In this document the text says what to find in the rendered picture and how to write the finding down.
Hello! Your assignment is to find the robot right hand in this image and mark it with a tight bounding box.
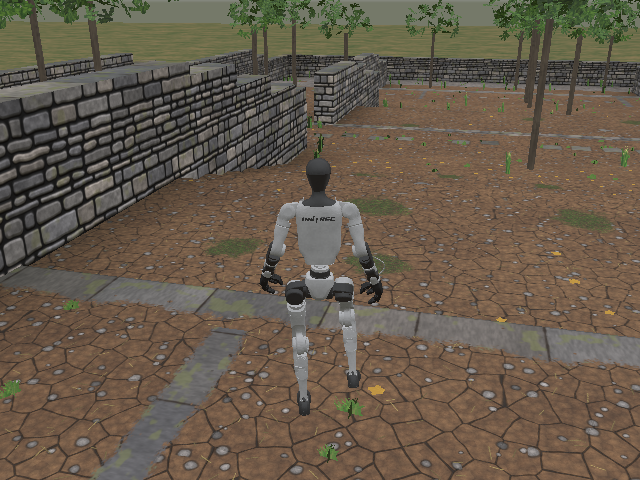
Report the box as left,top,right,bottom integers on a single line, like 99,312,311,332
360,280,383,304

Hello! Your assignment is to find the robot head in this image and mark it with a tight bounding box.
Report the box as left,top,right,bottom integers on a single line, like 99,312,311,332
302,158,336,207

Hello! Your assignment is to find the right robot thigh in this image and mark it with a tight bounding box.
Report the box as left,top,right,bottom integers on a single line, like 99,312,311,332
333,277,354,327

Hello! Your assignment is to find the robot left forearm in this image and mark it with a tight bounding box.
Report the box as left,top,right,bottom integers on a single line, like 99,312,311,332
262,241,280,278

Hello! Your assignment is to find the robot left upper arm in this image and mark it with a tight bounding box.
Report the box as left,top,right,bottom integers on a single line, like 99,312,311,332
270,202,298,257

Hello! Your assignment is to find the robot left hand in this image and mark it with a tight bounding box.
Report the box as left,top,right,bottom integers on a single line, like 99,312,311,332
259,274,283,294

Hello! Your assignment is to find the robot right upper arm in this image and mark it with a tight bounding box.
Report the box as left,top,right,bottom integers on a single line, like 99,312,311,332
340,201,368,258

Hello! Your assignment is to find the robot right forearm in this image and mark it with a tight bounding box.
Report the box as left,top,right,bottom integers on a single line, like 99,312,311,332
359,242,380,285

